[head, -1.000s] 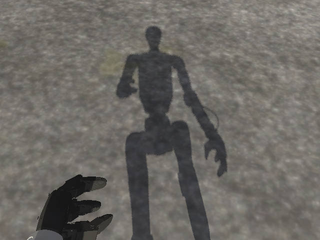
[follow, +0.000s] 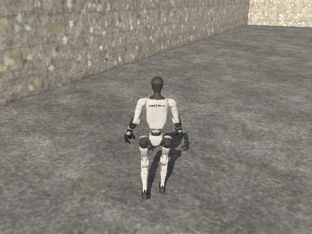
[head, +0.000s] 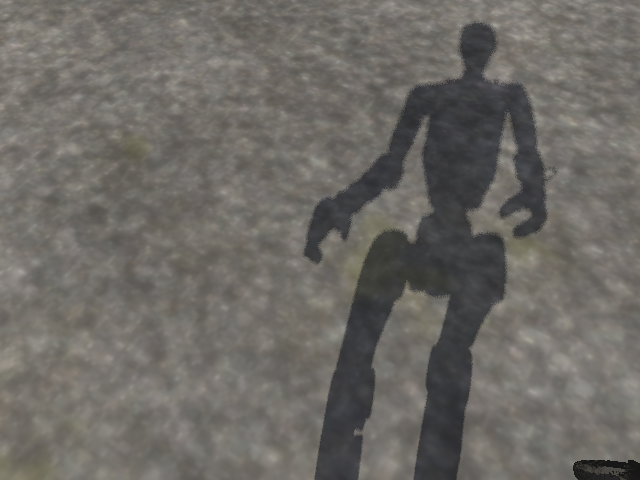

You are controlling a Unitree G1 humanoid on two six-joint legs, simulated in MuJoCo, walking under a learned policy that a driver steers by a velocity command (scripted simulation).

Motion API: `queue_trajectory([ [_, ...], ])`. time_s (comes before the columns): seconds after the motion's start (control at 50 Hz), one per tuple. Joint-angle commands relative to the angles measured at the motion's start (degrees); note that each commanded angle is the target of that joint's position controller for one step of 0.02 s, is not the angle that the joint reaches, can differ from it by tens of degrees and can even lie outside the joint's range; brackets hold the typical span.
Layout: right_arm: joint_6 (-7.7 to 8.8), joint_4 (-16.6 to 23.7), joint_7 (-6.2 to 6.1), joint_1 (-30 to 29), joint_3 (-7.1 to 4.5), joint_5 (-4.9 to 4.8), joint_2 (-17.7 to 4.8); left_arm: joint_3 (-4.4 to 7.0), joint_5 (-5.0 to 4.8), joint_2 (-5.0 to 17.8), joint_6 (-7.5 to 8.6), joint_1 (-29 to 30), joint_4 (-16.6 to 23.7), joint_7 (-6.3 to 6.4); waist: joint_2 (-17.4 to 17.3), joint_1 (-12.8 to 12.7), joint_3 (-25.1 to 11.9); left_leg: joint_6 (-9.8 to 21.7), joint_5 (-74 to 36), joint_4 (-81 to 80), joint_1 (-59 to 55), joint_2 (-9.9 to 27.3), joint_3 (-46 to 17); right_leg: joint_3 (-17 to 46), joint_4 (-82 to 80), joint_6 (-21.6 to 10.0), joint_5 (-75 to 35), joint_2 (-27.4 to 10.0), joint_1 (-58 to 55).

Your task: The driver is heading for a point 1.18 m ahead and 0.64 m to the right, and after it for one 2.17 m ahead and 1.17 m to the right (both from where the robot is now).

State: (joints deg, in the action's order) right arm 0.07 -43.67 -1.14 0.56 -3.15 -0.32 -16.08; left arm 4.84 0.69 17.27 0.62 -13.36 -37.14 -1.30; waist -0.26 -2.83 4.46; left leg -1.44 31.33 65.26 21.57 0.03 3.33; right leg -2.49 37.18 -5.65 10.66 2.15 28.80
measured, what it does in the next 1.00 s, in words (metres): steps on the spot, turning right: left foot, then right foot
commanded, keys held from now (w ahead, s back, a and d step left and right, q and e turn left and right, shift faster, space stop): e+shift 0.66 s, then shift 0.16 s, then q+shift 0.04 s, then w+q+shift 0.14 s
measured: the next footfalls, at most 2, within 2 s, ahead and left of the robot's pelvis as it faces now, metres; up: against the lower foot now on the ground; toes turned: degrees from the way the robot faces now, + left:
left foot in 0.38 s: +0.20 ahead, +0.13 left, +0.00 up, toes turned -32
right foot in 0.82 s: +0.02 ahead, -0.09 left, +0.00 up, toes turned -48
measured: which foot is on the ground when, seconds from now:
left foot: up 0.00-0.36, down 0.38-0.82, up 0.84-1.00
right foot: down 0.00-0.40, up 0.42-0.80, down 0.82-1.00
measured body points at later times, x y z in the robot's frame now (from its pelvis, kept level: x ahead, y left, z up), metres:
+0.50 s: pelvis +0.08 +0.06 +0.02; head +0.12 +0.05 +0.47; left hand +0.39 +0.22 -0.05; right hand +0.07 -0.27 -0.07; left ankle +0.17 +0.15 -0.72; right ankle +0.04 -0.06 -0.65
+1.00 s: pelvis +0.08 +0.00 +0.03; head +0.07 -0.03 +0.48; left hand +0.37 +0.08 -0.05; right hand -0.06 -0.27 -0.10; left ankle +0.18 +0.12 -0.63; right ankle -0.01 -0.06 -0.72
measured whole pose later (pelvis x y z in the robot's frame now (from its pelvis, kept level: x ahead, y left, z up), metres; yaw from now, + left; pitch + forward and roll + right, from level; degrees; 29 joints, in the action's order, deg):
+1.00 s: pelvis +0.08 +0.00 +0.03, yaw -44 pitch +2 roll +1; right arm -0.5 -45.7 0.7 13.8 -5.2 -2.0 -19.0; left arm 2.3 0.4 14.5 1.1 -13.0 -35.4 0.5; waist -1.7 1.1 -0.8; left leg -1.6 18.9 63.5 31.8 3.9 1.0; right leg -3.1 25.2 -1.9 15.2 -1.7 12.8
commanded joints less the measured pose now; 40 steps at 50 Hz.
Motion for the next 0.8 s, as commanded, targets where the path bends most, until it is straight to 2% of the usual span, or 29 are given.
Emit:
queue_trajectory([
  [0.02, 1.21, 5.1, 0.48, 0.2, -1.63, 0.1, -6.1, 3.24, -1.68, 10.9, 0.93, -1.3, 5.9, 0.6, -0.1, 2.5, -14.1, 0.1, -2.2, 11.2, 19.7, -1.6, -11.3, 33.0, -18.3, -12.3, -14.4, -16.6, -25.9],
  [0.04, 0.77, 5.1, -0.15, -0.6, -1.85, 0.79, -6.5, 2.77, -2.43, 9.3, 0.3, 1.2, 6.7, 1.48, -0.1, 3.5, -11.8, 0.1, -5.2, 5.7, 18.2, -0.3, -11.5, 29.7, -18.6, -10.2, -10.7, -14.6, -20.6],
  [0.06, 0.38, 5.1, -0.21, -0.8, -1.9, 0.79, -6.1, 2.58, -2.2, 8.4, -0.37, 2.3, 7.6, 2.3, 1.6, 4.2, -11.3, 0.0, -7.1, 1.1, 14.5, -0.4, -11.2, 27.6, -19.0, -8.5, -8.3, -11.8, -17.1],
  [0.1, 0.21, 4.3, -0.13, -0.4, -1.57, 0.37, -4.1, 2.99, -1.3, 8.9, -1.3, 2.3, 8.6, 3.31, 3.3, 4.0, -11.8, -1.3, -9.6, -6.9, 12.1, -2.5, -10.4, 25.9, -18.4, -6.9, -10.0, -9.0, -16.7],
  [0.16, 0.26, 3.6, -0.47, -0.4, -1.31, -0.09, -3.1, 3.71, -1.39, 10.2, -2.13, 1.1, 9.2, 4.38, 4.9, 3.0, -13.7, -2.8, -11.5, -14.9, 10.6, -3.8, -11.6, 27.5, -17.2, -6.3, -9.0, -8.4, -18.1],
  [0.24, 0.45, 3.2, -0.42, -0.5, -1.91, -0.31, -4.3, 3.78, -1.3, 10.1, -3.31, 2.6, 10.4, 4.44, 8.8, 1.8, -12.4, -3.1, -14.6, -21.0, 7.6, -4.5, -12.3, 30.6, -17.2, -4.7, -0.1, -6.7, -15.6],
  [0.3, 1.47, 3.2, 0.09, -0.3, -2.41, -0.42, -5.3, 3.77, -1.27, 10.1, -3.76, 3.5, 11.2, 3.93, 10.6, 1.0, -11.6, -2.1, -14.0, -26.6, 4.9, -4.6, -12.8, 34.0, -15.9, -4.2, 0.2, -6.2, -16.0],
  [0.34, 2.21, 2.8, 0.58, 1.7, -2.99, -0.49, -6.4, 3.76, -1.54, 10.3, -3.93, 4.8, 11.9, 3.62, 11.4, 1.6, -11.6, -1.0, -14.3, -32.6, 0.8, -4.5, -12.7, 36.2, -14.2, -3.6, -1.5, -5.5, -15.5],
  [0.36, 2.47, 2.2, 0.79, 3.9, -3.39, -0.51, -6.9, 3.66, -1.86, 10.2, -4.05, 6.0, 12.3, 3.5, 11.1, 2.8, -11.5, -0.4, -17.4, -38.1, -3.1, -4.0, -12.1, 36.5, -12.9, -2.7, -0.7, -4.3, -14.2],
  [0.38, 2.53, 1.5, 0.77, 6.3, -3.99, -0.33, -8.0, 3.31, -2.21, 9.5, -4.14, 6.5, 12.6, 3.35, 9.2, 3.8, -11.6, 0.6, -22.5, -44.4, -9.0, -1.3, -12.3, 35.0, -10.0, -1.0, 3.5, -1.9, -11.1],
  [0.4, 2.04, 2.0, 0.49, 6.6, -4.73, 0.41, -11.2, 2.34, -1.98, 6.2, -4.29, 2.3, 12.1, 3.07, -0.3, 1.5, -13.8, 5.0, -22.8, -46.7, -16.8, 10.0, -21.2, 28.3, 0.4, 1.5, 20.1, 3.1, -4.7],
  [0.42, 1.39, 2.3, 0.27, 5.4, -4.89, 2.3, -13.5, 2.42, -2.48, 6.7, -3.76, 2.6, 13.8, 2.73, -17.4, -0.2, -10.7, 13.3, -27.2, -50.7, -14.6, 18.9, -34.6, 15.3, 14.8, 4.6, 25.6, 9.8, 5.2],
  [0.44, 1.66, 4.5, -0.03, 2.4, -4.31, 2.84, -10.3, 3.77, -1.49, 12.0, -2.95, 1.7, 12.8, 2.2, -14.4, -0.4, -8.9, 15.9, -27.7, -50.4, -12.5, 21.7, -35.3, 14.8, 25.4, 6.9, 22.1, 4.2, 8.2],
  [0.46, 1.42, 5.8, -0.73, -0.3, -3.55, 2.09, -7.4, 4.29, -1.77, 13.5, -3.03, 1.1, 11.0, 1.89, -10.0, -0.6, -8.0, 14.0, -26.4, -48.9, -11.5, 18.5, -27.9, 13.2, 29.2, 7.8, 17.8, 2.3, 7.9],
  [0.48, 0.96, 6.5, -1.37, -1.2, -3.14, 1.32, -6.3, 4.1, -1.79, 12.4, -3.54, 0.3, 9.5, 2.0, -6.7, -0.3, -7.0, 11.8, -24.7, -47.8, -11.3, 14.7, -22.1, 12.0, 32.4, 8.6, 14.4, 1.4, 8.1],
  [0.5, 0.63, 6.6, -1.98, -0.8, -2.96, 0.75, -6.4, 3.55, -1.63, 10.8, -3.89, -0.3, 9.3, 1.91, -5.7, 0.3, -6.3, 11.4, -25.4, -47.6, -11.9, 13.6, -19.1, 10.7, 36.1, 9.2, 11.8, 0.6, 9.8],
  [0.52, 0.32, 6.6, -2.44, 0.2, -2.74, 0.8, -6.7, 2.88, -2.01, 9.3, -4.04, 0.1, 9.6, 1.61, -5.1, 0.9, -5.5, 11.7, -28.0, -47.9, -11.9, 13.1, -16.1, 8.5, 37.0, 9.7, 10.7, -0.6, 10.8],
  [0.56, -0.19, 6.2, -2.74, 3.5, -2.91, 1.43, -7.7, 1.9, -2.66, 7.6, -3.9, 3.7, 11.2, 1.53, -6.5, 3.5, -5.3, 12.6, -31.2, -48.5, -15.3, 12.9, -12.0, 5.0, 33.1, 10.7, 8.8, -3.1, 13.1],
  [0.62, -0.66, 5.8, -2.39, 6.9, -3.55, 1.72, -9.6, 1.31, -2.44, 6.6, -3.77, 6.7, 12.6, 1.49, -8.2, 6.1, -7.4, 14.3, -34.8, -48.4, -21.0, 15.7, -9.4, 3.8, 26.4, 12.0, 9.5, -6.3, 13.2],
  [0.68, -0.83, 5.9, -1.43, 6.4, -4.29, 1.35, -11.3, 0.63, -1.82, 5.1, -3.7, 7.0, 12.7, 1.11, -8.6, 6.1, -8.9, 14.0, -36.9, -47.8, -18.9, 16.7, -4.9, 2.0, 18.0, 11.4, 10.5, -7.4, 6.0],
  [0.74, -0.59, 5.6, -0.11, 5.8, -4.58, 0.17, -12.2, 0.84, -1.6, 5.3, -4.03, 5.3, 11.6, 1.02, -9.6, 4.9, -9.7, 13.3, -39.8, -45.9, -16.1, 17.2, -2.4, -0.7, 9.0, 9.5, 11.5, -4.9, -2.7],
  [0.76, -0.36, 5.3, 0.24, 5.9, -4.58, -0.53, -12.2, 0.99, -1.59, 5.4, -4.22, 4.7, 11.3, 0.93, -10.0, 4.4, -9.8, 12.8, -40.2, -44.7, -16.5, 17.7, -2.5, -0.7, 5.1, 8.6, 10.8, -4.4, -4.5],
  [0.8, -0.08, 4.8, 0.61, 4.9, -4.24, -2.18, -11.2, 1.42, -1.51, 5.2, -4.42, 0.8, 9.4, 0.75, -9.1, 1.4, -10.3, 9.7, -39.1, -39.1, -14.6, 16.9, -0.7, -1.8, -9.3, 5.5, 2.3, -2.4, -13.2],
])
